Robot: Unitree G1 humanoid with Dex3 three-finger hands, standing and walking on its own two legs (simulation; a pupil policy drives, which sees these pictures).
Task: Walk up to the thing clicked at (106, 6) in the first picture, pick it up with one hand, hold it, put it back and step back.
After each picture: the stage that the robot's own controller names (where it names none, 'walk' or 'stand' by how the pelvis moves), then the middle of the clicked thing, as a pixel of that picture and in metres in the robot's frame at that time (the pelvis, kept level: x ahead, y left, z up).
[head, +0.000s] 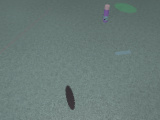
stand; (106, 13) +2.02 -0.40 -0.65
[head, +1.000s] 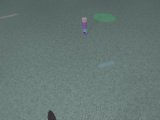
walk; (84, 26) +1.91 +0.03 -0.63
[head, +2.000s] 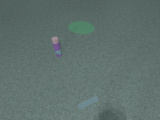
walk; (57, 47) +1.29 +0.35 -0.65
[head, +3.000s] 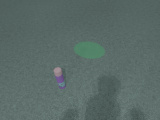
walk; (60, 78) +0.89 +0.27 -0.65
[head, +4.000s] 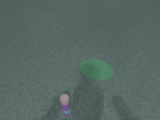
walk; (66, 105) +0.63 +0.17 -0.65
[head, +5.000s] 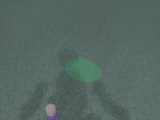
stand; (52, 115) +0.49 +0.20 -0.63
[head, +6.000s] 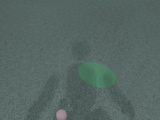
stand; out of the picture +0.44 +0.14 -0.64
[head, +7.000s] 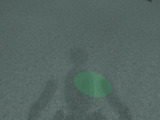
stand; out of the picture +0.41 +0.16 -0.65
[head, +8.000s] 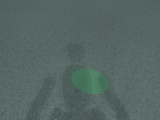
stand; out of the picture +0.40 +0.17 -0.66
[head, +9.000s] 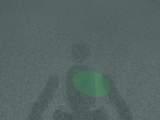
stand; out of the picture +0.39 +0.17 -0.66
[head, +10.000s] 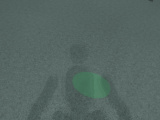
stand; out of the picture +0.39 +0.17 -0.66
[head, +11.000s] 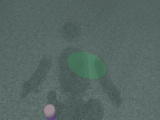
go down; (51, 115) +0.41 +0.16 -0.62
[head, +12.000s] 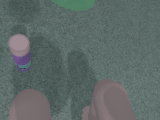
go down; (21, 55) +0.50 +0.18 -0.25
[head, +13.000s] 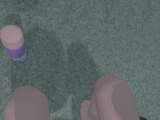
close in; (15, 48) +0.50 +0.18 -0.23
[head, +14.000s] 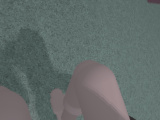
close in; out of the picture +0.49 +0.21 -0.17
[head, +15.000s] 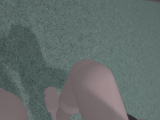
close; out of the picture +0.48 +0.22 -0.17
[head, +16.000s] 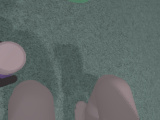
lift; (3, 65) +0.37 +0.22 -0.10
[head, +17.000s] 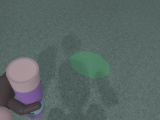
lift; (30, 93) +0.31 +0.16 +0.05
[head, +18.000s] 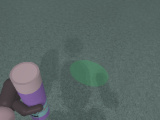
hold; (34, 96) +0.31 +0.15 +0.03
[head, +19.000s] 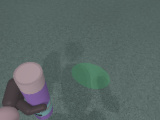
hold; (37, 95) +0.31 +0.14 +0.04
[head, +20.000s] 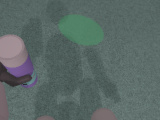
crouch; (20, 66) +0.40 +0.17 -0.02
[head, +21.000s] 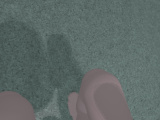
lower; out of the picture +0.52 +0.21 -0.09
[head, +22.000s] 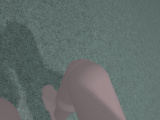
lower; out of the picture +0.50 +0.23 -0.17
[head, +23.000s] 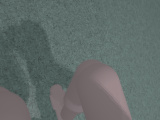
lower; out of the picture +0.48 +0.22 -0.17
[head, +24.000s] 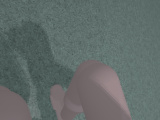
lower; out of the picture +0.45 +0.21 -0.18
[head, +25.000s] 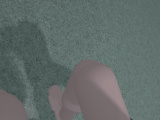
lower; out of the picture +0.47 +0.22 -0.18
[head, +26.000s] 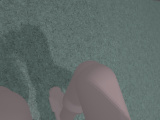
open; out of the picture +0.46 +0.19 -0.19
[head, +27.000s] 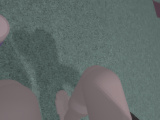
stand; out of the picture +0.45 +0.18 -0.20
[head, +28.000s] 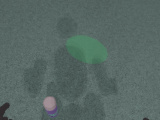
stand; (51, 107) +0.40 +0.13 -0.52
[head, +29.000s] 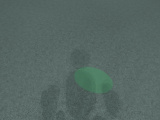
stand; out of the picture +0.38 +0.13 -0.60
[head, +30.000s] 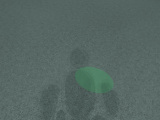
stand; out of the picture +0.38 +0.13 -0.60
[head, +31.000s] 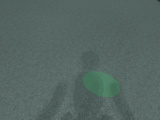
stand; out of the picture +0.40 +0.12 -0.65
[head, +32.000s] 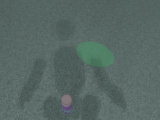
walk; (66, 105) +0.45 +0.06 -0.63
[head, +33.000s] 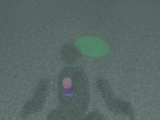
walk; (68, 88) +0.63 +0.13 -0.64
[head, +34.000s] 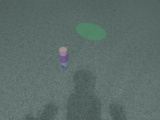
walk; (63, 58) +0.96 +0.15 -0.63
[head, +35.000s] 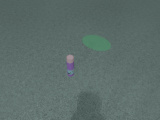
stand; (70, 66) +1.03 +0.09 -0.65
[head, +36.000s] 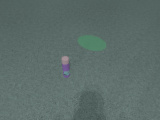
stand; (65, 67) +1.02 +0.13 -0.66
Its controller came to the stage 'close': yes
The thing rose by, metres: 0.69
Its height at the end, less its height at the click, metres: +0.00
